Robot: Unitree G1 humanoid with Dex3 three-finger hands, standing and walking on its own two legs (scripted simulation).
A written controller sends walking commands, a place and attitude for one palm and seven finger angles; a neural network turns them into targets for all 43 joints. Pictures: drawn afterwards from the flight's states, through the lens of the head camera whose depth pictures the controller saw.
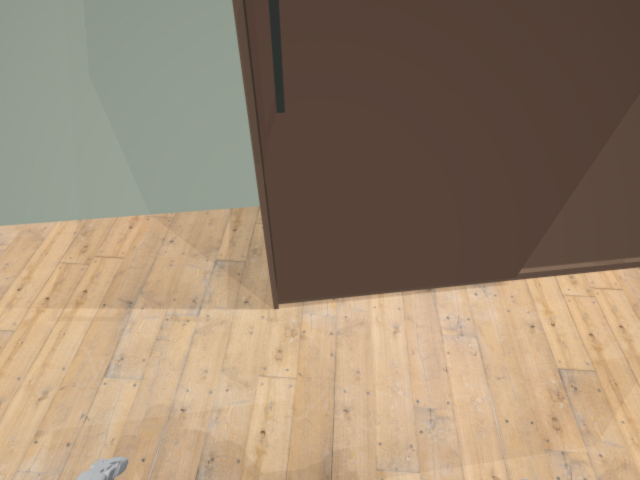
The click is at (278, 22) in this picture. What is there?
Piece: wardrobe's sliding door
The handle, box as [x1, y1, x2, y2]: [269, 0, 284, 112]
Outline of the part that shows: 269,0 276,109 277,112 284,112 278,0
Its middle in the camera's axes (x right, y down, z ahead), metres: -0.08 -0.38 +0.67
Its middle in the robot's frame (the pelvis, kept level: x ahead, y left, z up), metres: +0.78 +0.13 +0.23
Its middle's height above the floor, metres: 1.00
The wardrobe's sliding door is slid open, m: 0.00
